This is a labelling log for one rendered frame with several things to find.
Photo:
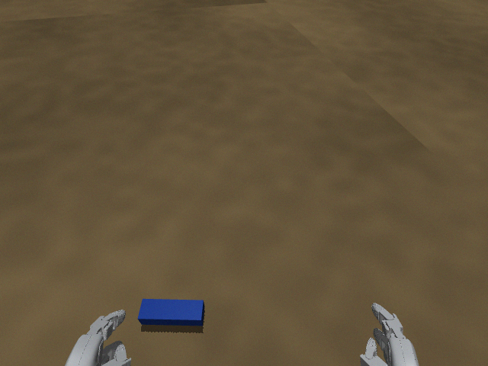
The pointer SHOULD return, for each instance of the right robot hand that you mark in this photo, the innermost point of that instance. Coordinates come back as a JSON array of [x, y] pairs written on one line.
[[398, 351]]

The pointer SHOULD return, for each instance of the left robot hand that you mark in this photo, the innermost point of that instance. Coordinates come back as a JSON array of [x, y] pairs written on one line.
[[88, 350]]

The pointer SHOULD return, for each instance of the carton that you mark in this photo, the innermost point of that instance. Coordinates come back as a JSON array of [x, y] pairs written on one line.
[[171, 312]]

